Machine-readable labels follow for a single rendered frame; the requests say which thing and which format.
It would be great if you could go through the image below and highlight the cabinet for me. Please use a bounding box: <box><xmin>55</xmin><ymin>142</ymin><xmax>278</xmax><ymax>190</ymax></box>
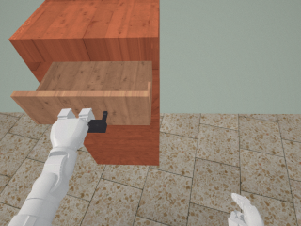
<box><xmin>8</xmin><ymin>0</ymin><xmax>160</xmax><ymax>166</ymax></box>

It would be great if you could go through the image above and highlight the right robot hand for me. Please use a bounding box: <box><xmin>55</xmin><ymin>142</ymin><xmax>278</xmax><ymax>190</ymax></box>
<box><xmin>228</xmin><ymin>193</ymin><xmax>264</xmax><ymax>226</ymax></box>

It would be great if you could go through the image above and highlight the handle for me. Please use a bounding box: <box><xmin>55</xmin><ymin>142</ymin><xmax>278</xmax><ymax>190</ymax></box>
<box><xmin>87</xmin><ymin>111</ymin><xmax>108</xmax><ymax>133</ymax></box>

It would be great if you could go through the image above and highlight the left robot hand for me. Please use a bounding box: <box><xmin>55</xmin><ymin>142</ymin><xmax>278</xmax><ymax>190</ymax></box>
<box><xmin>50</xmin><ymin>108</ymin><xmax>95</xmax><ymax>152</ymax></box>

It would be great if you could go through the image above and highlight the left robot forearm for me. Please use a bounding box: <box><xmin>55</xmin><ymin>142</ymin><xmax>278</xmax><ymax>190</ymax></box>
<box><xmin>8</xmin><ymin>147</ymin><xmax>77</xmax><ymax>226</ymax></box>

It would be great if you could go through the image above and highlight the drawer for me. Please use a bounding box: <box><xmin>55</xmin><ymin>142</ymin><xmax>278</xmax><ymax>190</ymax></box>
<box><xmin>10</xmin><ymin>60</ymin><xmax>153</xmax><ymax>125</ymax></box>

